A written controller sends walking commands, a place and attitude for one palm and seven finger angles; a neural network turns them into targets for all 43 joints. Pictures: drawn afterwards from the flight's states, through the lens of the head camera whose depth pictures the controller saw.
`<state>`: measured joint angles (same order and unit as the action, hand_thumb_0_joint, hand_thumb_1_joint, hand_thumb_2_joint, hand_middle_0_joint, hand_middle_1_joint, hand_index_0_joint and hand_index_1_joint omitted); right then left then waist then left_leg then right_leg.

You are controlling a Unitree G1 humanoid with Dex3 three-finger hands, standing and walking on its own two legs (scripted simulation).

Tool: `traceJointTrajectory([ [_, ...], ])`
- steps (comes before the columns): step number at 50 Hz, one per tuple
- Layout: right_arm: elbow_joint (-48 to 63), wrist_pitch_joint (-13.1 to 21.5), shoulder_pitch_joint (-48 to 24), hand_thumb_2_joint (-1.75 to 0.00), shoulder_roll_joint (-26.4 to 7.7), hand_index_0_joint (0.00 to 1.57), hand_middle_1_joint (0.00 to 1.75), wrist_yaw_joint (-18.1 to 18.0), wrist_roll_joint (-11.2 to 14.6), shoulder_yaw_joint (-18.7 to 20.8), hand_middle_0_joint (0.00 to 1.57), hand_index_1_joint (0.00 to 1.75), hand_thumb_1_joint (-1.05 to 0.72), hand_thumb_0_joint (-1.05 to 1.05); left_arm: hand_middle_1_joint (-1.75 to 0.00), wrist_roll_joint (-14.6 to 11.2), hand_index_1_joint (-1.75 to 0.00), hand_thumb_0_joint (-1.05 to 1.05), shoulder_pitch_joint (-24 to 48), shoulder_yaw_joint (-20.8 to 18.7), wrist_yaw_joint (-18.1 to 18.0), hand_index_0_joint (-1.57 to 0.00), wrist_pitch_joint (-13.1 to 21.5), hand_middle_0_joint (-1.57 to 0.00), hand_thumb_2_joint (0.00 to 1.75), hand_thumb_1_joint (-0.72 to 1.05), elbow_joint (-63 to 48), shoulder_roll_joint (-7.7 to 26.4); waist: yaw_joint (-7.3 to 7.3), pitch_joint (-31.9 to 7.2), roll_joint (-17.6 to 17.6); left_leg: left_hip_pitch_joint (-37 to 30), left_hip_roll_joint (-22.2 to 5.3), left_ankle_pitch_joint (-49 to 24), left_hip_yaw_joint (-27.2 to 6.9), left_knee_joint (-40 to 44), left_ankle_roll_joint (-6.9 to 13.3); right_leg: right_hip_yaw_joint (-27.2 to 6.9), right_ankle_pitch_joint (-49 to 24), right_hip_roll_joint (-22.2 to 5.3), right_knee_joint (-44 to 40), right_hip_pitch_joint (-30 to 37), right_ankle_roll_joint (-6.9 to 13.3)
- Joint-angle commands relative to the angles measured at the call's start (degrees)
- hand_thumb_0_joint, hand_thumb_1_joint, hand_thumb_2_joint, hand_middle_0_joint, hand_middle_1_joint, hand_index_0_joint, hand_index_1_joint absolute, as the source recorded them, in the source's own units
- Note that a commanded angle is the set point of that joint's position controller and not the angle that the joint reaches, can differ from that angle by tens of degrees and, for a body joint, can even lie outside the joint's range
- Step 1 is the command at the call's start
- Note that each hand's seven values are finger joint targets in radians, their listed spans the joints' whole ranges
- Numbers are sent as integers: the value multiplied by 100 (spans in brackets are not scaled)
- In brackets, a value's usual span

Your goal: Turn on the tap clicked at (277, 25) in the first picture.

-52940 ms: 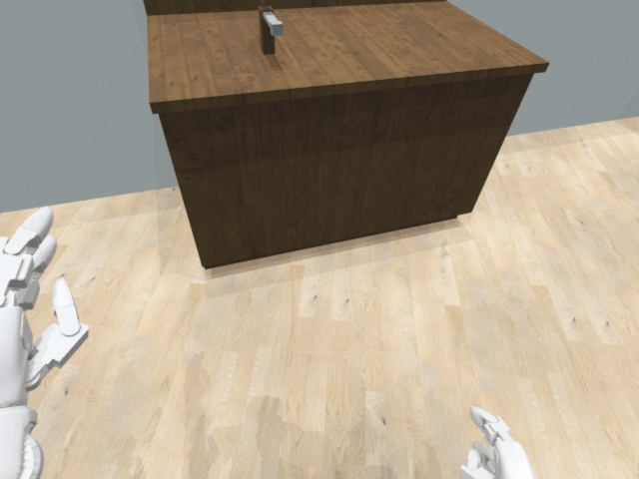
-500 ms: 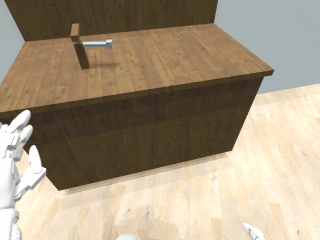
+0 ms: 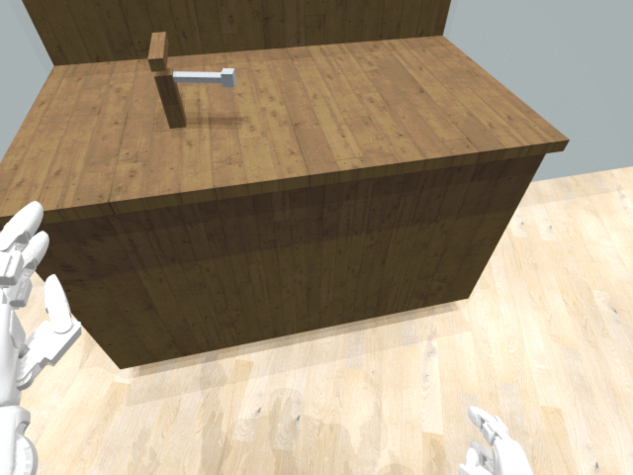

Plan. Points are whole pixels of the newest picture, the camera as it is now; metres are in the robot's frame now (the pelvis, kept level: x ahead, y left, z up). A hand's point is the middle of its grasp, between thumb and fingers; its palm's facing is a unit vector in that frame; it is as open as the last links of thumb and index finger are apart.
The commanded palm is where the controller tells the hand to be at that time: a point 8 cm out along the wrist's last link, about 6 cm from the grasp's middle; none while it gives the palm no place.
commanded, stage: stand and wait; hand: left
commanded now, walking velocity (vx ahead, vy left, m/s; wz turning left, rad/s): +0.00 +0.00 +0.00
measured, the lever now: (228, 77) +0.82 +0.25 +0.12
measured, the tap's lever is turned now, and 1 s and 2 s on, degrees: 76 76 76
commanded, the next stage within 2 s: none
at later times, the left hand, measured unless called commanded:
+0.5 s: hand (65, 302) +0.23 +0.27 +0.16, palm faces +0.39 -0.86 -0.34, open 7.5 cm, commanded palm +0.18 +0.30 +0.18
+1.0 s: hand (59, 308) +0.23 +0.27 +0.16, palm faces +0.39 -0.86 -0.34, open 7.5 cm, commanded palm +0.18 +0.31 +0.18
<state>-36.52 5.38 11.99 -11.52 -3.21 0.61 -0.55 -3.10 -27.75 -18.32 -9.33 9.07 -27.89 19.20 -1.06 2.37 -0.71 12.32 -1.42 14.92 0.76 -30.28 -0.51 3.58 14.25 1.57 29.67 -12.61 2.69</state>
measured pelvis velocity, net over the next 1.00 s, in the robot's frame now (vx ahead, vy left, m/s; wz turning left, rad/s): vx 0.01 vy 0.03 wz -0.03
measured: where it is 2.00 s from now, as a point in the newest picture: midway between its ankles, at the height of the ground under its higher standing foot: outside the picture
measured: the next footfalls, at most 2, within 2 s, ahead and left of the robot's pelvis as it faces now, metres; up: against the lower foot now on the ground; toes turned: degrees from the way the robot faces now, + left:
none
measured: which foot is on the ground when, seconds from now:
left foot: down 0.00-1.00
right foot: down 0.00-1.00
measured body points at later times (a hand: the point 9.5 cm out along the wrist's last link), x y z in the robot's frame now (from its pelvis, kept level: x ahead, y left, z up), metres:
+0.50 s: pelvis +0.01 +0.03 +0.01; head +0.02 +0.04 +0.46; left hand +0.20 +0.31 +0.18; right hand +0.19 -0.21 -0.06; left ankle +0.02 +0.13 -0.73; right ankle +0.02 -0.09 -0.73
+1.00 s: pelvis +0.01 +0.03 +0.01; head +0.01 +0.04 +0.46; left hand +0.20 +0.32 +0.18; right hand +0.18 -0.20 -0.07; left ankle +0.02 +0.13 -0.73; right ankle +0.02 -0.09 -0.73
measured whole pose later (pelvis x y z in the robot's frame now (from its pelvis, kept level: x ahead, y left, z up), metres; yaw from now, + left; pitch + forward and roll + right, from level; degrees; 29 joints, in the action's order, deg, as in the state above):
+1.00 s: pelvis +0.01 +0.03 +0.01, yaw -2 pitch -1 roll -1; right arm -35.1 4.0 10.2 -11.9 -4.2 0.0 -0.6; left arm -3.1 -27.1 -17.2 -9.5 7.7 -25.8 18.8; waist -0.7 0.9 -0.6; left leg 11.2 -0.2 12.9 3.1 -24.9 1.9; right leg 1.1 9.6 0.6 21.1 -10.7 -0.1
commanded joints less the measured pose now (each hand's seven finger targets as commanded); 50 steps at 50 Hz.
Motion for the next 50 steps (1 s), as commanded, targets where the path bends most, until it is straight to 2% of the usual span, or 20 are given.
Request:
traceJointTrajectory([
  [1, 970, 339, -714, -90, -698, 20, 30, -92, -12, 239, 20, 30, -90, 0, -30, 53, -30, 0, 707, -534, -72, -20, 293, -20, 90, 90, -972, 910, 105, -518, -85, -8, -465, -591, -543, 751, 340, -816, -694, -511, -792, 248, -179],
  [2, 982, 343, -713, -90, -711, 20, 30, -84, -10, 254, 20, 30, -90, 0, -30, 49, -30, 0, 699, -510, -67, -20, 284, -20, 90, 90, -996, 892, 100, -629, 4, -90, -438, -737, -500, 699, 319, -836, -868, -533, -809, 336, -167],
  [7, 1074, 317, -769, -90, -707, 20, 30, -56, -29, 259, 20, 30, -90, 0, -30, 28, -30, 0, 513, -543, -72, -20, 293, -20, 90, 90, -1310, 943, 75, -881, -245, -282, -442, -1304, -448, 756, 253, -761, -1381, -519, -778, 543, -152],
  [9, 1104, 297, -785, -90, -690, 20, 30, -61, -33, 242, 20, 30, -90, 0, -30, 16, -30, 0, 386, -580, -78, -20, 290, -20, 90, 90, -1345, 966, 70, -858, -392, -255, -459, -1482, -483, 823, 226, -694, -1456, -482, -727, 573, -155],
  [12, 1146, 237, -778, -90, -693, 20, 30, -72, -25, 262, 20, 30, -90, 0, -30, -6, -30, 0, 242, -639, -86, -20, 287, -20, 90, 90, -1297, 976, 76, -950, -318, -315, -441, -1692, -410, 779, 198, -666, -1658, -466, -741, 615, -164],
  [18, 1167, 212, -812, -90, -722, 20, 30, -113, -29, 263, 20, 30, -90, 0, -30, -9, -30, 0, 361, -563, -74, -20, 275, -20, 90, 90, -1266, 931, 90, -845, -446, -295, -439, -1412, -423, 946, 163, -625, -1419, -425, -805, 497, -183],
  [22, 1141, 207, -801, -90, -728, 20, 30, -130, -40, 263, 20, 30, -90, 0, -30, 11, -30, 0, 452, -515, -87, -20, 271, -20, 90, 90, -1202, 912, 71, -845, -273, -255, -428, -1075, -424, 995, 189, -658, -1287, -406, -889, 485, -199],
  [25, 1114, 226, -810, -90, -737, 20, 30, -140, -48, 261, 20, 30, -90, 0, -30, 29, -30, 0, 493, -502, -103, -20, 289, -20, 90, 90, -1248, 918, 68, -856, -386, -218, -420, -1066, -455, 1052, 164, -630, -1255, -391, -863, 514, -189],
  [27, 1112, 223, -809, -90, -726, 20, 30, -144, -56, 263, 20, 30, -90, 0, -30, 27, -30, 0, 452, -543, -113, -20, 292, -20, 90, 90, -1215, 945, 51, -897, -230, -202, -409, -1050, -458, 1038, 170, -613, -1249, -398, -895, 565, -200],
  [32, 1081, 211, -823, -90, -725, 20, 30, -134, -60, 260, 20, 30, -90, 0, -30, 10, -30, 0, 405, -523, -104, -20, 299, -20, 90, 90, -1185, 905, 73, -850, -313, -151, -362, -859, -414, 1035, 150, -689, -1173, -427, -987, 515, -176],
  [35, 1071, 205, -815, -90, -723, 20, 30, -141, -57, 259, 20, 30, -90, 0, -30, 5, -30, 0, 346, -556, -102, -20, 296, -20, 90, 90, -1101, 925, 65, -856, -222, -144, -366, -930, -431, 1048, 143, -659, -1187, -418, -984, 532, -186],
  [38, 1074, 198, -839, -90, -740, 20, 30, -147, -63, 269, 20, 30, -90, 0, -30, 7, -30, 0, 387, -547, -91, -20, 277, -20, 90, 90, -1033, 926, 76, -740, -200, -86, -323, -668, -413, 1061, 146, -720, -1026, -442, -1107, 443, -169],
  [41, 1058, 198, -817, -90, -722, 20, 30, -151, -58, 263, 20, 30, -90, 0, -30, 7, -30, 0, 413, -536, -102, -20, 292, -20, 90, 90, -1078, 915, 69, -830, -183, -139, -338, -745, -418, 1067, 152, -687, -1097, -415, -1059, 489, -184],
  [43, 1077, 205, -858, -90, -740, 20, 30, -161, -67, 266, 20, 30, -90, 0, -30, 14, -30, 0, 461, -521, -94, -20, 281, -20, 90, 90, -1083, 919, 72, -740, -318, -96, -335, -567, -443, 1144, 143, -682, -932, -412, -1083, 408, -184],
  [50, 1054, 203, -842, -90, -719, 20, 30, -170, -65, 259, 20, 30, -90, 0, -30, 32, -30, 0, 508, -510, -112, -20, 280, -20, 90, 90, -1011, 900, 64, -739, -191, -64, -315, -369, -416, 1150, 155, -698, -855, -387, -1142, 412, -192],
])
